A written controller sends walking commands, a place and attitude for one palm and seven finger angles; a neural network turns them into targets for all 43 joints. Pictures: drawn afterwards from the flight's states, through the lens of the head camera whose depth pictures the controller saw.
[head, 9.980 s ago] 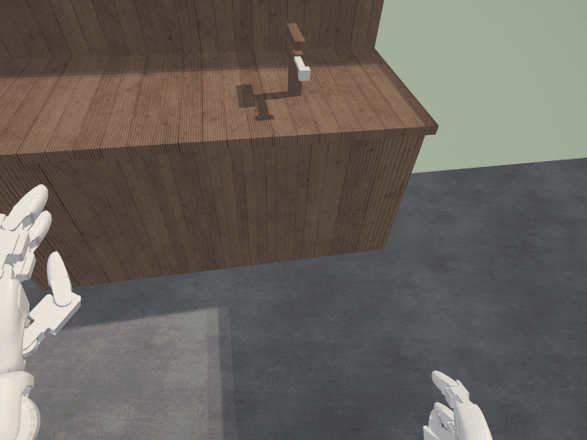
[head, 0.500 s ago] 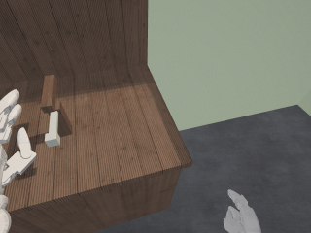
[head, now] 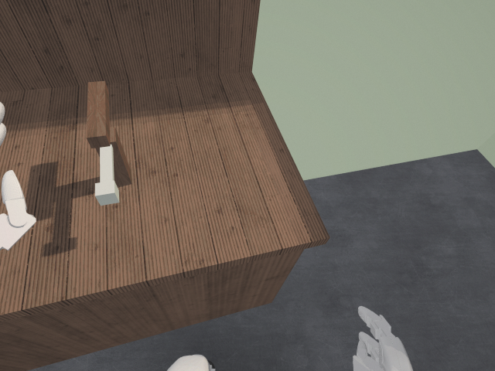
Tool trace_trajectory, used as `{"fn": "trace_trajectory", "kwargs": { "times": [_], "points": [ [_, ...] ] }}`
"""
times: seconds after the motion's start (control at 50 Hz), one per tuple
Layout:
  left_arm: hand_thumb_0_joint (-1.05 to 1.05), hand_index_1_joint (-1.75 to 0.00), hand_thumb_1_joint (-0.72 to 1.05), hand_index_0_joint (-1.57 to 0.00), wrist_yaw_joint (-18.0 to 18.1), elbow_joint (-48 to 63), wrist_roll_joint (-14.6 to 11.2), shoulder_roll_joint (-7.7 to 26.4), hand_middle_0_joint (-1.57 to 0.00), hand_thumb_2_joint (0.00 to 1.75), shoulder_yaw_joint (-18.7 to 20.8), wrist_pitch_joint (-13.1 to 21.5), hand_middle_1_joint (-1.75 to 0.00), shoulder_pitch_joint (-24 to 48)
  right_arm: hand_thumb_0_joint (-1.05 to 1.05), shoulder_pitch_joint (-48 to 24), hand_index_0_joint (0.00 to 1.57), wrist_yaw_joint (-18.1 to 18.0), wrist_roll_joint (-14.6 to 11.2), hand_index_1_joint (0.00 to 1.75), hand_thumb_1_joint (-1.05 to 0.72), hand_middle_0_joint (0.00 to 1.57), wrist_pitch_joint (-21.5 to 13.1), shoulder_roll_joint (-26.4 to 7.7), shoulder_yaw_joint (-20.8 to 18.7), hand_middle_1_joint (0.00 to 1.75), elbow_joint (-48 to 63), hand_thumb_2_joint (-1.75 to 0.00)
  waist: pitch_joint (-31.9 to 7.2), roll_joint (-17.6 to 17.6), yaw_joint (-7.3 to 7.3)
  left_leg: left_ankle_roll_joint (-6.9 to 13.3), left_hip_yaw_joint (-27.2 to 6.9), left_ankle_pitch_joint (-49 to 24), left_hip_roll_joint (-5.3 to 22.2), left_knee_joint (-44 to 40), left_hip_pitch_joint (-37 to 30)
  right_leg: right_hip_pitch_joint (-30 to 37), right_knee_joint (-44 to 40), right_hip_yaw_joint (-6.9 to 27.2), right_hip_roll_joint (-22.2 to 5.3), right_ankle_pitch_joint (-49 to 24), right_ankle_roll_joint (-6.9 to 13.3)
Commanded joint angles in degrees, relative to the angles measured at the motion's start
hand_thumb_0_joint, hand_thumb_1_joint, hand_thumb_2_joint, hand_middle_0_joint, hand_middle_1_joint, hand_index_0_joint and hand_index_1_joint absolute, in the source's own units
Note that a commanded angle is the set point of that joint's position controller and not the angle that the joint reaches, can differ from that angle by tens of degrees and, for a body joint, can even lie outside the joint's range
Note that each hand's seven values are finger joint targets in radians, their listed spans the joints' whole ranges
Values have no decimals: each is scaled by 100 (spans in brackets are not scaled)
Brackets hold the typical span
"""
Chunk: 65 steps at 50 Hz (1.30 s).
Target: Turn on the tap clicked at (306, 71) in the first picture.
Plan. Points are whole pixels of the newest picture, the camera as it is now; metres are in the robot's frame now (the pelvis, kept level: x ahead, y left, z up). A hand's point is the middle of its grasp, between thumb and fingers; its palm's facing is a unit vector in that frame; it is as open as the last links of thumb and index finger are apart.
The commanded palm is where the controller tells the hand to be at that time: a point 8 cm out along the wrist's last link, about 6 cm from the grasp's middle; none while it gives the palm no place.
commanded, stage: come to a stop and stand still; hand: left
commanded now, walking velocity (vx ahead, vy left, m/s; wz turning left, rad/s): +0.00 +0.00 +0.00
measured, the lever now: (107, 193) +0.34 +0.26 +0.06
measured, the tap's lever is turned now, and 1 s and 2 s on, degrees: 0 0 0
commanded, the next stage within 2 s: look again from close up in 0.22 s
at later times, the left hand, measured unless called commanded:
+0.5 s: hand (48, 217) +0.23 +0.25 +0.18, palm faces +0.37 -0.84 -0.40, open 7.4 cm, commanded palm +0.17 +0.28 +0.18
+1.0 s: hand (86, 215) +0.24 +0.21 +0.17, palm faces +0.36 -0.84 -0.41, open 7.4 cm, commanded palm +0.18 +0.25 +0.18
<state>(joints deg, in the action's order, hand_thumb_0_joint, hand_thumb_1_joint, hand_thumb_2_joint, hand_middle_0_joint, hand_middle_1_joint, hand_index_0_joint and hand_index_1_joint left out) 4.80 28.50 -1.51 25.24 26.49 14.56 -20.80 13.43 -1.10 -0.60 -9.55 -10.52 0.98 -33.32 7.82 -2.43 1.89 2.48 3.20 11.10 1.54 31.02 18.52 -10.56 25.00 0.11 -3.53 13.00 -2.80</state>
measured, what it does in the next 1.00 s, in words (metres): stands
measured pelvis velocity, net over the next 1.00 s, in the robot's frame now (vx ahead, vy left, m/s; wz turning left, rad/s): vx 0.02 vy -0.03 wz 0.00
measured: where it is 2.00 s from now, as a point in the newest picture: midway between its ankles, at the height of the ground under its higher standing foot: outside the picture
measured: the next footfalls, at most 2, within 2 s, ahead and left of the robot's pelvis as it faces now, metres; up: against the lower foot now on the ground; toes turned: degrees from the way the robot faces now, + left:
none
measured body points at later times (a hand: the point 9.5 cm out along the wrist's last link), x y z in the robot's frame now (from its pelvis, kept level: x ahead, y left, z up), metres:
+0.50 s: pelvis +0.01 +0.00 +0.00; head +0.05 +0.03 +0.45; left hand +0.21 +0.29 +0.20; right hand +0.19 -0.22 -0.06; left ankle +0.06 +0.09 -0.73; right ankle +0.01 -0.18 -0.73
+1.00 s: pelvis +0.02 -0.03 +0.01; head +0.05 -0.02 +0.45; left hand +0.22 +0.26 +0.19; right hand +0.19 -0.26 -0.07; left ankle +0.06 +0.09 -0.73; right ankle +0.01 -0.18 -0.73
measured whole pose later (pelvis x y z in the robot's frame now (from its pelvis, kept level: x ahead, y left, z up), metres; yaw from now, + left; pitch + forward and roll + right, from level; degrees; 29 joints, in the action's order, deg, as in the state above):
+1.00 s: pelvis +0.02 -0.03 +0.01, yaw +0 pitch -1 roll -1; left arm 4.1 26.1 -2.3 21.7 22.5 13.1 -22.9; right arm 12.6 -0.8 -0.9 -7.5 -10.4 0.1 -32.5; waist 4.2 -0.4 1.0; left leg -0.4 2.5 10.3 3.3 27.1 16.1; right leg -9.5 23.7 -0.5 -1.7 13.5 -2.5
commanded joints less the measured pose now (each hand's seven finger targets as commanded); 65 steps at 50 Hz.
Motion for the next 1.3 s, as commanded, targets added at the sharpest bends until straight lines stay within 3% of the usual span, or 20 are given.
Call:
{"fn": "trace_trajectory", "kwargs": {
  "times": [0.0,0.1,0.12,0.2,0.22,0.3,0.4,0.42,0.6,0.62,0.8,0.82,0.9,0.92,1.0,1.02,1.1,1.12,1.18,1.28],
  "points": [
    [0,-30,90,-20,53,867,24,289,-20,90,-43,348,-30,-89,0,-443,20,1,-24,30,-90,20,-447,-820,-360,30,775,-90,-1360,731,-85,-73,-516,388,428,-944,-988,-138,-399,-80,79,-231,369],
    [0,-30,90,-20,84,630,102,552,-20,90,60,302,-30,382,0,-596,20,-13,-20,30,-90,20,-340,-855,-326,30,767,-90,-949,598,-84,-99,-713,923,529,-1305,-626,-281,-419,-108,118,81,323],
    [0,-30,90,-20,51,508,69,355,-20,90,-112,309,-30,363,0,-547,20,-22,20,30,-90,20,-295,-822,-290,30,777,-90,-1003,473,-91,-80,-726,856,507,-1277,-580,-209,-470,-126,103,-11,332],
    [0,-30,90,-20,93,1070,55,767,-20,90,234,340,-30,613,0,-699,20,-57,-1,30,-90,20,-246,-784,-278,30,889,-90,-1235,656,-86,-112,-618,400,439,-1167,-806,-39,-430,-57,50,-240,369],
    [0,-30,90,-20,61,1090,17,533,-20,90,7,363,-30,588,0,-661,20,-58,41,30,-90,20,-230,-778,-252,30,908,-90,-1246,703,-85,-95,-656,410,449,-1205,-728,31,-431,-119,73,-275,365],
    [0,-30,90,-20,121,1518,13,771,-20,90,242,355,-30,327,0,-672,20,-45,13,30,-90,20,-264,-760,-273,30,967,-90,-1506,1029,-63,-111,-583,-46,413,-1063,-904,246,-332,-118,50,-613,390],
    [0,-30,90,-20,118,1140,-17,659,-20,90,239,315,-30,-39,0,-571,20,-35,5,30,-90,20,-223,-788,-305,30,917,-90,-1479,897,-87,-155,-567,-267,409,-998,-988,152,-392,-125,42,-699,386],
    [0,-30,90,-20,76,997,-29,440,-20,90,33,312,-30,-37,0,-524,20,-28,38,30,-90,20,-182,-810,-298,30,881,-90,-1449,797,-95,-132,-555,-227,420,-990,-953,99,-455,-131,50,-708,380],
    [0,-30,90,-20,99,902,-9,598,-20,90,58,208,-30,214,0,-667,20,-90,-59,30,-90,20,-87,-822,-329,30,931,-90,-1228,516,-117,-111,-491,104,350,-1003,-829,39,-543,-66,-8,-548,358],
    [0,-30,90,-20,69,784,-24,412,-20,90,-117,213,-30,161,0,-631,20,-89,-15,30,-90,20,-73,-830,-316,30,916,-90,-1191,448,-119,-82,-484,273,348,-1006,-743,21,-605,-87,5,-491,349],
    [0,-30,90,-20,123,1064,-63,816,-20,90,331,231,-30,20,0,-604,20,-93,-49,30,-90,20,-126,-767,-355,30,959,-90,-1262,715,-95,-104,-645,303,487,-1197,-877,34,-423,-150,160,-319,331],
    [0,-30,90,-20,78,958,-95,566,-20,90,132,230,-30,42,0,-552,20,-81,-23,30,-90,20,-102,-773,-353,30,938,-90,-1237,628,-112,-95,-657,352,521,-1221,-826,9,-438,-187,199,-307,311],
    [0,-30,90,-20,54,803,-102,597,-20,90,167,157,-30,48,0,-550,20,-41,-71,30,-90,20,-107,-754,-389,30,967,-90,-1189,801,-118,-101,-626,279,634,-1190,-935,-129,-406,-186,206,-274,296],
    [0,-30,90,-20,14,789,-113,393,-20,90,-42,145,-30,121,0,-502,20,-22,-39,30,-90,20,-88,-787,-394,30,956,-90,-1183,740,-136,-92,-600,288,643,-1150,-889,-151,-427,-198,237,-320,292],
    [0,-30,90,-20,30,896,-113,611,-20,90,101,68,-30,94,0,-534,20,11,-75,30,-90,20,-60,-745,-419,30,1015,-90,-1268,662,-125,-96,-495,-2,624,-890,-978,-171,-451,-126,154,-461,319],
    [0,-30,90,-20,-3,853,-134,435,-20,90,-74,56,-30,107,0,-505,20,18,-44,30,-90,20,-31,-759,-416,30,1004,-90,-1243,519,-137,-99,-417,68,593,-784,-916,-219,-501,-113,149,-489,324],
    [0,-30,90,-20,53,1060,-162,736,-20,90,213,2,-30,-49,0,-566,20,-12,-80,30,-90,20,28,-716,-409,30,1034,-90,-1307,442,-115,-127,-261,-69,424,-414,-894,-226,-555,152,-51,-718,452],
    [0,-30,90,-20,43,1026,-185,547,-20,90,61,-2,-30,-90,0,-536,20,-17,-48,30,-90,20,56,-728,-395,30,999,-90,-1300,300,-126,-119,-215,-44,347,-273,-834,-233,-622,221,-96,-769,464],
    [0,-30,90,-20,110,1205,-209,701,-20,90,223,-27,-30,-226,0,-550,20,-75,-78,30,-90,20,78,-724,-406,30,1012,-90,-1401,253,-120,-117,-209,-253,193,2,-850,-129,-610,478,-309,-1205,579],
    [0,-30,90,-20,180,1131,-207,717,-20,90,268,-79,-30,-373,0,-602,20,-157,-105,30,-90,20,145,-786,-396,30,965,-90,-1394,204,-122,-78,-222,-1075,271,-85,-936,78,-348,307,-301,-1998,465]
  ]
}}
